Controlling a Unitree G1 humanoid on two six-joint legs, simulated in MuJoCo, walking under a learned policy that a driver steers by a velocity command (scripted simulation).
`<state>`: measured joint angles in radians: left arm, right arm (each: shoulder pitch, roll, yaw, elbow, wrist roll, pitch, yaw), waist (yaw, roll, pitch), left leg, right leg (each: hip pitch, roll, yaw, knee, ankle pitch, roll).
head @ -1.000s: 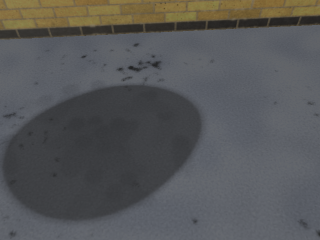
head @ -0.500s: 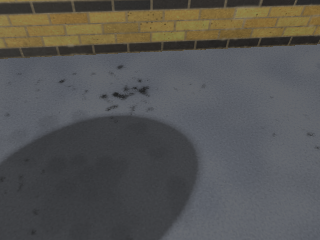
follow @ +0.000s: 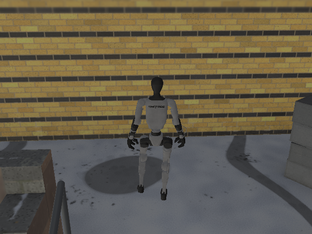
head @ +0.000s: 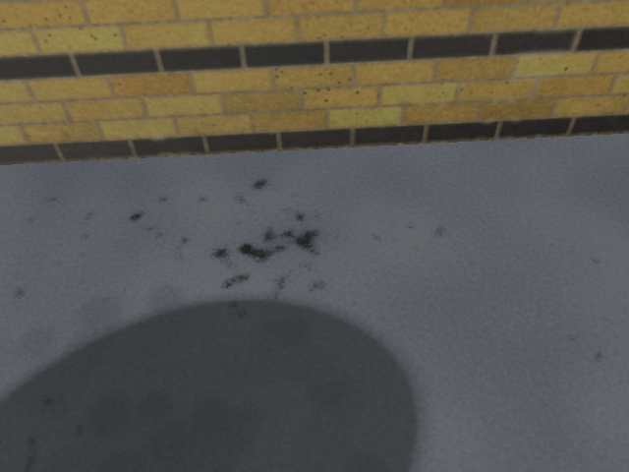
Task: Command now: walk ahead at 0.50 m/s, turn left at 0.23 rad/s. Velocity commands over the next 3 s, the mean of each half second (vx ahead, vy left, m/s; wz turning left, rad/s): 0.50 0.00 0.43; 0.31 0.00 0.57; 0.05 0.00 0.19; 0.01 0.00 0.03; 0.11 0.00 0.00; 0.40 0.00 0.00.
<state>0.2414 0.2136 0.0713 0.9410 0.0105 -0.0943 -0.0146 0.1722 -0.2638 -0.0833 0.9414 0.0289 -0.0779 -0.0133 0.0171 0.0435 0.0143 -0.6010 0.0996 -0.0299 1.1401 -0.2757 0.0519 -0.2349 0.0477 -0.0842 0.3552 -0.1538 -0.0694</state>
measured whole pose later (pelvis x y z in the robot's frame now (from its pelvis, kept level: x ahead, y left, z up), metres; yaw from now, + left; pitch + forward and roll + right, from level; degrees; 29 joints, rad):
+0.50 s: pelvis +0.27 +0.09 -0.01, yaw +16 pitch +2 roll +0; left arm 0.19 0.26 0.07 0.88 -0.01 -0.13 0.01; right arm 0.18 -0.26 -0.09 0.81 0.01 -0.05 0.03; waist -0.01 0.00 0.05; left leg -0.37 -0.09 0.02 0.50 -0.17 0.10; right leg -0.43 -0.07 0.02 1.24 -0.38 0.00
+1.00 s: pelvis +0.50 +0.12 -0.01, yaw +34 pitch +2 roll +0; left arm 0.06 0.23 0.04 0.72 0.03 -0.04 0.02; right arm 0.23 -0.32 -0.09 0.68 0.02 0.05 -0.04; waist -0.01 0.03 0.05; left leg -0.55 -0.02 -0.06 1.24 -0.50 -0.05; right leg -0.43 0.00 -0.05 0.48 -0.10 -0.03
